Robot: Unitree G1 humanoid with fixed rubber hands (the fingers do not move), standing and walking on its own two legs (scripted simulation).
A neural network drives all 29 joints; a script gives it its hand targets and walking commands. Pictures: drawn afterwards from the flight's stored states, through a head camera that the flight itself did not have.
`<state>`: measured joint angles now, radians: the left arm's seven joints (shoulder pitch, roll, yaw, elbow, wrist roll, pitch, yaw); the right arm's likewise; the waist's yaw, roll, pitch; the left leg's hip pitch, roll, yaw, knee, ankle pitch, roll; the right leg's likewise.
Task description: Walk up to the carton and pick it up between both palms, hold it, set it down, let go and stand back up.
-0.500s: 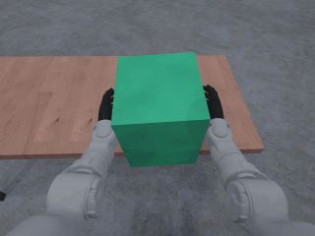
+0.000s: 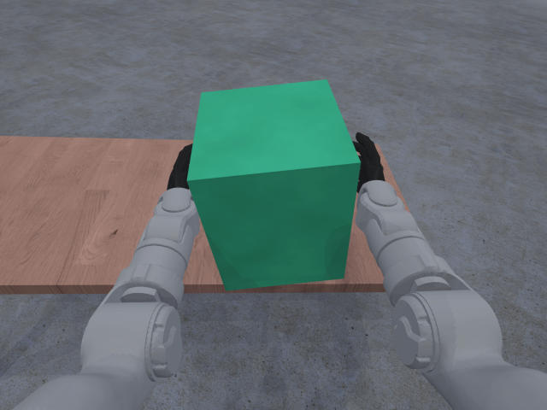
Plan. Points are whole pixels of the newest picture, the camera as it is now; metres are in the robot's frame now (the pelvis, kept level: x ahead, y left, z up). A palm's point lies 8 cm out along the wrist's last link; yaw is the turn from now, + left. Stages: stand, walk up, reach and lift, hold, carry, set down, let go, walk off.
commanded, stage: reach and lift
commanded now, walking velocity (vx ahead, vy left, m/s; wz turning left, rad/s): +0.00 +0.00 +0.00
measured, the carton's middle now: (274, 188) +0.42 +0.00 +0.12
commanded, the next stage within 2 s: hold in 1.38 s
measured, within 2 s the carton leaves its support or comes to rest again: neither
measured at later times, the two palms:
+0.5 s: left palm (184, 193) +0.38 +0.14 +0.15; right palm (382, 195) +0.37 -0.15 +0.15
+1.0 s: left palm (171, 185) +0.37 +0.15 +0.17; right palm (378, 183) +0.37 -0.14 +0.18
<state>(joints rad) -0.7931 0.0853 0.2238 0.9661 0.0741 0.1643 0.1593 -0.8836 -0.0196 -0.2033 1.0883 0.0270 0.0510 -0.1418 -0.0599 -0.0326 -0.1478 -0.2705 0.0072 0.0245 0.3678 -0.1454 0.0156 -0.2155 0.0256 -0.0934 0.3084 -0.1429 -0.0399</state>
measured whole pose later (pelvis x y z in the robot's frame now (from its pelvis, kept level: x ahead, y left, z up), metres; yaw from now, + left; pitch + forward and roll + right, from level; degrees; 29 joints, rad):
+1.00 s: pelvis +0.00 +0.00 +0.00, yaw +1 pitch -5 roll -1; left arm -0.61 0.02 0.24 0.29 0.21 0.63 0.09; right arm -0.72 0.00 -0.07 0.63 0.17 0.31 -0.18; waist -0.11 -0.06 -0.03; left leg -0.11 0.00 0.00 0.37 -0.17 0.02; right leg -0.05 0.03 -0.09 0.30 -0.16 -0.04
